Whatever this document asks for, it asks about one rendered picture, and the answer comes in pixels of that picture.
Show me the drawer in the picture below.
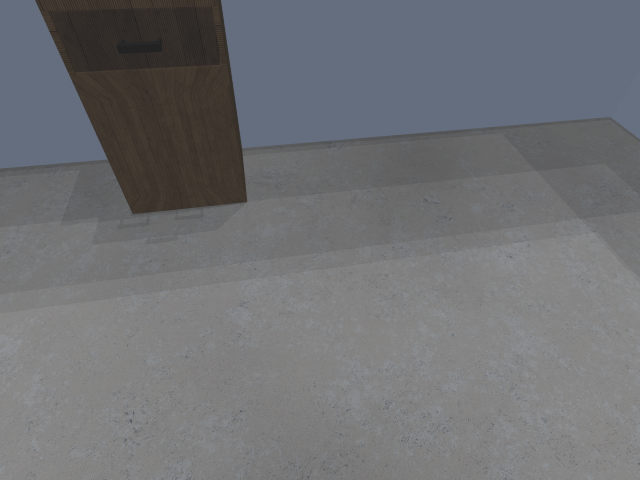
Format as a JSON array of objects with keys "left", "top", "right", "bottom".
[{"left": 50, "top": 6, "right": 220, "bottom": 72}]

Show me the handle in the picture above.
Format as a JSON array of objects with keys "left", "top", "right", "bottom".
[{"left": 116, "top": 39, "right": 162, "bottom": 54}]

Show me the cabinet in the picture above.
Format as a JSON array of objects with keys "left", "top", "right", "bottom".
[{"left": 35, "top": 0, "right": 247, "bottom": 214}]

